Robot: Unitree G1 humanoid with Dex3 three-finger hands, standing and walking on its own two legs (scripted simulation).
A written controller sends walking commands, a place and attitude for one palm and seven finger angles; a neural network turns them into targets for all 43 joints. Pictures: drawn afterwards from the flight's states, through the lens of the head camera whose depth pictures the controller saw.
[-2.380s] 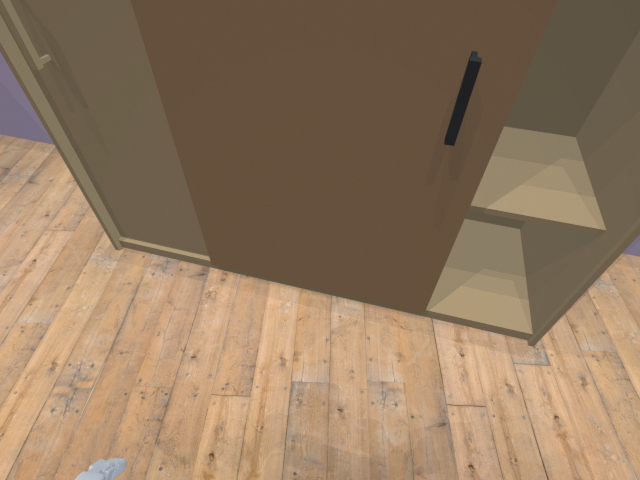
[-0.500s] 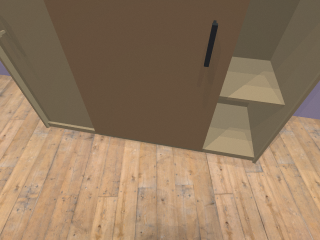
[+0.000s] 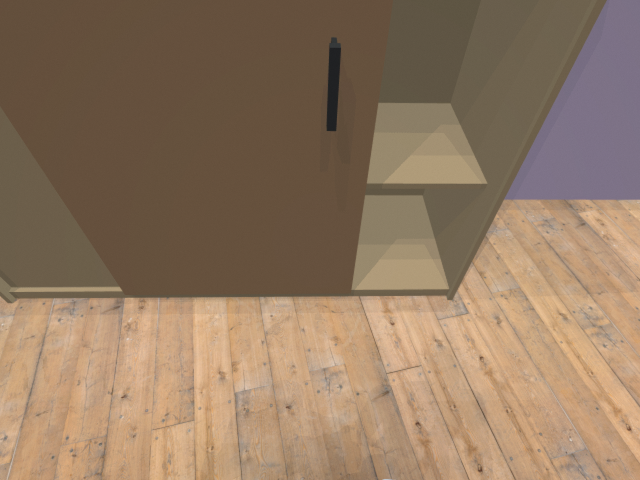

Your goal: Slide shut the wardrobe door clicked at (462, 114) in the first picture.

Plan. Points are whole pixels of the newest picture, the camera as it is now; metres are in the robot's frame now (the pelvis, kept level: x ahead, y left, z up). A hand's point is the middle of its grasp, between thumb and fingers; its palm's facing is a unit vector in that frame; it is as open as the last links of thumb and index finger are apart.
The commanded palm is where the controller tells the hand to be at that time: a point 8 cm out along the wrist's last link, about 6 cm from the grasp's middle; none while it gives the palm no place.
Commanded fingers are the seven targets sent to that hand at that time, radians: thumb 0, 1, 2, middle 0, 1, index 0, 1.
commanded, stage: take the last steps up to it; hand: left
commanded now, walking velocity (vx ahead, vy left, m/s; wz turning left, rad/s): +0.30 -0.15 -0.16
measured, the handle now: (332, 85) +0.81 -0.01 +0.09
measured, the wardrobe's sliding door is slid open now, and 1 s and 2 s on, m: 0.37 0.37 0.37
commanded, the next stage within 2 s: come to a stop and stand still in 0.80 s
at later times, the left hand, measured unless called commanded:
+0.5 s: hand out of the picture +0.13 +0.11 -0.21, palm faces -0.02 -1.00 -0.08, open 7.4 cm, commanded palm none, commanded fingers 0.00 0.90 0.90 -0.20 -0.30 -0.20 -0.30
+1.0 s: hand (312, 330) +0.40 +0.02 -0.18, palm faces -0.02 -0.98 -0.22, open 7.3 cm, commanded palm none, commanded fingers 0.00 0.90 0.90 -0.20 -0.30 -0.20 -0.30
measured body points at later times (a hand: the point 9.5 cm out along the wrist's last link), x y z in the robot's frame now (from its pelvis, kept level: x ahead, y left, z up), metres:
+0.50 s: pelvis +0.16 -0.05 -0.02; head +0.16 -0.01 +0.43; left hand +0.13 +0.17 -0.20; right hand +0.22 -0.28 -0.14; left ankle +0.20 +0.04 -0.74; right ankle +0.07 -0.15 -0.70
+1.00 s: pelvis +0.32 -0.15 -0.01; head +0.35 -0.17 +0.43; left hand +0.40 +0.07 -0.16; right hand +0.24 -0.37 -0.18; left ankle +0.24 -0.01 -0.67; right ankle +0.37 -0.26 -0.74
